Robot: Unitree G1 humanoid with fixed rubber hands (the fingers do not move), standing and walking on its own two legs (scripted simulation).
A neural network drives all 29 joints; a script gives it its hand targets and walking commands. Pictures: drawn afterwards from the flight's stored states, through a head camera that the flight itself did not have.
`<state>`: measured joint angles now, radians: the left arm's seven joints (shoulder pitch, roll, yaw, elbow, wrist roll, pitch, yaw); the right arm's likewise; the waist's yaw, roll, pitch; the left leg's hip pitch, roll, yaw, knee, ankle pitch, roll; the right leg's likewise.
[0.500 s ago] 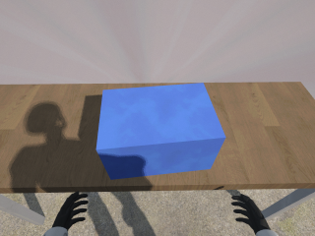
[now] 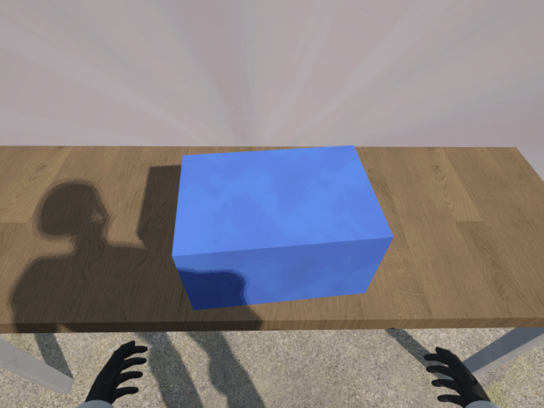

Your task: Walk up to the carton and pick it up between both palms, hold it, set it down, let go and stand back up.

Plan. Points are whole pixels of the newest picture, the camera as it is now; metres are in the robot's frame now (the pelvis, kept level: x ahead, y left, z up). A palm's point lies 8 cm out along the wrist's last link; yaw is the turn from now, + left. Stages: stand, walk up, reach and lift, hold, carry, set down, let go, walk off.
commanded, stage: stand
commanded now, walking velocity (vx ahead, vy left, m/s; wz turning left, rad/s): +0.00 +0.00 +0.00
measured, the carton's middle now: (275, 225) +0.41 +0.03 +0.00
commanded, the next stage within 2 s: none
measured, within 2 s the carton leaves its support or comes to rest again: neither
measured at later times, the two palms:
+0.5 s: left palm out of the picture +0.10 +0.29 -0.09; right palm out of the picture +0.14 -0.28 -0.08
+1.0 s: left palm out of the picture +0.08 +0.29 -0.10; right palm out of the picture +0.13 -0.28 -0.08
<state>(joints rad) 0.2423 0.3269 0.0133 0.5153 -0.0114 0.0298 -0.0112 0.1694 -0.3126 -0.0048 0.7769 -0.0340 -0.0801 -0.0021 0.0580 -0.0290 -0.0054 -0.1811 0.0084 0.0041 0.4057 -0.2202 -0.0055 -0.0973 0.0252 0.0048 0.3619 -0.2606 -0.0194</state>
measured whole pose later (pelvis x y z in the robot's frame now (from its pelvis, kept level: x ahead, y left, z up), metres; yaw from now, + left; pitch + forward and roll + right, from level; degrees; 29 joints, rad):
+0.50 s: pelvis +0.00 +0.00 +0.00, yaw +0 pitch -1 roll +0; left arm 0.24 0.36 0.01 0.69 -0.01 -0.01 0.00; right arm 0.18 -0.34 -0.02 0.81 -0.03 -0.03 0.01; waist 0.06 -0.03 0.00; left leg -0.18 0.01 0.00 0.41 -0.22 0.00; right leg -0.09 0.03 0.00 0.36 -0.25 -0.02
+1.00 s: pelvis -0.01 +0.00 +0.00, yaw +0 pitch -1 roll +0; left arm 0.23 0.36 0.01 0.76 -0.01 -0.01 0.00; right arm 0.16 -0.34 -0.02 0.84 -0.03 -0.03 0.01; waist 0.06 -0.03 0.00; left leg -0.18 0.01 0.00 0.40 -0.20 0.00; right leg -0.10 0.03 0.00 0.36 -0.24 -0.02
